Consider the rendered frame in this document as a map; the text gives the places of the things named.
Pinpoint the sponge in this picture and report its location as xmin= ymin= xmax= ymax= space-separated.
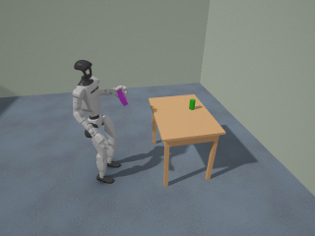
xmin=116 ymin=89 xmax=128 ymax=106

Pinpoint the robot right upper arm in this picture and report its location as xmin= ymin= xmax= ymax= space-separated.
xmin=72 ymin=87 xmax=85 ymax=117

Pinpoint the humanoid robot torso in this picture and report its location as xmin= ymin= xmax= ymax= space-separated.
xmin=77 ymin=78 xmax=103 ymax=128

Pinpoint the robot left forearm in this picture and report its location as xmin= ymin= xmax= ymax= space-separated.
xmin=99 ymin=88 xmax=116 ymax=96

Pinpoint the robot right forearm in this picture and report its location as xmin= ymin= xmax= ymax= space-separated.
xmin=73 ymin=112 xmax=98 ymax=136

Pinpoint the table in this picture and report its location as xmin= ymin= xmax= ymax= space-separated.
xmin=149 ymin=94 xmax=226 ymax=187

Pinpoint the right robot hand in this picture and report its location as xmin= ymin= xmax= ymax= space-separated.
xmin=94 ymin=133 xmax=113 ymax=149

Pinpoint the robot left shin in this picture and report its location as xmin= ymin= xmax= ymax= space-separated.
xmin=106 ymin=144 xmax=117 ymax=163

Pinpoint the left robot hand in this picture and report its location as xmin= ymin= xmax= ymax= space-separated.
xmin=115 ymin=86 xmax=129 ymax=97

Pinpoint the robot left upper arm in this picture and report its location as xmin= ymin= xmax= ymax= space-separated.
xmin=91 ymin=76 xmax=100 ymax=84

